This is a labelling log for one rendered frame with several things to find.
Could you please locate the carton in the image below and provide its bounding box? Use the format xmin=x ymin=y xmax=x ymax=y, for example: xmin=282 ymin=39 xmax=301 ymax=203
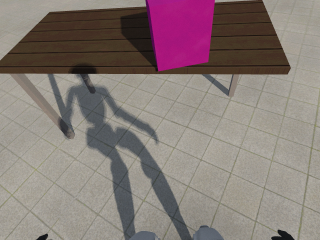
xmin=145 ymin=0 xmax=215 ymax=71

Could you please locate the robot right thigh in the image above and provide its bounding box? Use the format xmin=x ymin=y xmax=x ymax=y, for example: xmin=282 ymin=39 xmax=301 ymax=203
xmin=193 ymin=227 xmax=224 ymax=240

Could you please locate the right robot hand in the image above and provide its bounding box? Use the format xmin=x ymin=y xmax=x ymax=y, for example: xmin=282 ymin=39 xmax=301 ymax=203
xmin=271 ymin=229 xmax=295 ymax=240

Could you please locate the robot right shin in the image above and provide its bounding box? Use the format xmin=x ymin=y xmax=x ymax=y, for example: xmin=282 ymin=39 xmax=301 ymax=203
xmin=199 ymin=225 xmax=209 ymax=229

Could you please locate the table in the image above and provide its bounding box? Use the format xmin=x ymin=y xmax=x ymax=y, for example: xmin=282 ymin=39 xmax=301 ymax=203
xmin=0 ymin=0 xmax=291 ymax=139

